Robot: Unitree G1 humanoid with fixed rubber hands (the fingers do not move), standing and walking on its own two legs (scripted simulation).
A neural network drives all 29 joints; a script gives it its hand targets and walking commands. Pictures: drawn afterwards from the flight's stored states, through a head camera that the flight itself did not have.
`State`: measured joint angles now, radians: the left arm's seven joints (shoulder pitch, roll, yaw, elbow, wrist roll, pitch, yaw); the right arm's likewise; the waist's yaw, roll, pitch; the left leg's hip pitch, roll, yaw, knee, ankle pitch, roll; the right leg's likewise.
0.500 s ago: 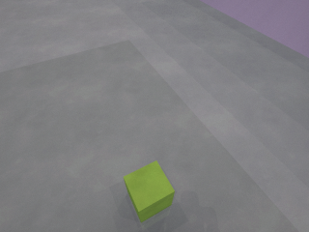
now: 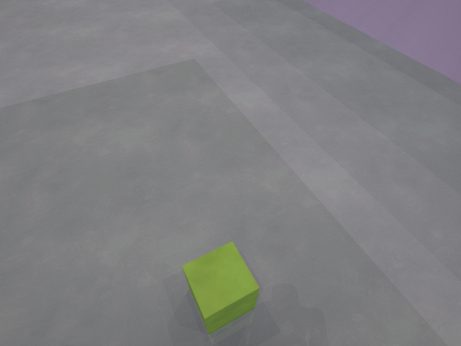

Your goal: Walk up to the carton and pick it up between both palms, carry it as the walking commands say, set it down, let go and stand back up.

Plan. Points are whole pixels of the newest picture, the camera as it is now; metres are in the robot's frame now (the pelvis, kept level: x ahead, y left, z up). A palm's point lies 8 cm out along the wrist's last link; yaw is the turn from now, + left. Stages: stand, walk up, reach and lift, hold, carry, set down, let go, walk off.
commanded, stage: walk up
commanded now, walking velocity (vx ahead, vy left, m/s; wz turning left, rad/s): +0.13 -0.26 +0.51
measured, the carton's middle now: (220, 288) +0.42 +0.07 -0.65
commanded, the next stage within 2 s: none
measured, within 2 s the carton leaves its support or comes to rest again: neither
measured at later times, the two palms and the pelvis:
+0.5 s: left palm out of the picture -0.02 +0.13 -0.13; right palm (425, 320) +0.20 -0.36 -0.13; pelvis +0.04 -0.12 +0.00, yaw +18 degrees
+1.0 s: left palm out of the picture +0.01 +0.15 -0.15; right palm (379, 293) +0.26 -0.30 -0.16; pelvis +0.09 -0.10 -0.02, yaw +25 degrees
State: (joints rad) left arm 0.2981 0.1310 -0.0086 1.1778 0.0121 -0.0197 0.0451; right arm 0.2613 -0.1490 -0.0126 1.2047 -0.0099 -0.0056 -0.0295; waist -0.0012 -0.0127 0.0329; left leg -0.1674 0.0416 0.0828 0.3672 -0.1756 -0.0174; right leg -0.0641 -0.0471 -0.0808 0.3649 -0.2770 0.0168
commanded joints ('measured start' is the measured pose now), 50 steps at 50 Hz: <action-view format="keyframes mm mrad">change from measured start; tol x32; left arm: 1 -65 177 89 -145 30 52 -32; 50 73 280 84 -197 22 26 27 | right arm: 1 290 -331 -120 -24 -36 48 -48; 50 -137 -197 -74 -358 -5 75 43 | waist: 1 -77 82 110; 29 29 -175 7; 35 -52 385 -88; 50 81 -186 -22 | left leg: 1 9 459 -717 -279 -484 212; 10 -333 174 -310 -95 -252 88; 14 -571 -13 -85 643 -387 -5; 19 -501 47 -100 835 -173 -8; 29 -294 2 6 315 -225 -3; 36 148 304 -249 66 831 262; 43 -5 143 -124 95 447 181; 50 -411 15 -152 849 -322 -15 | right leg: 1 -499 0 65 608 -181 43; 11 56 0 -8 91 11 12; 15 -159 -395 341 -252 -426 -94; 30 1 -257 -14 37 698 -120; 36 -428 -74 14 693 -383 37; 50 -53 -492 280 -52 492 -226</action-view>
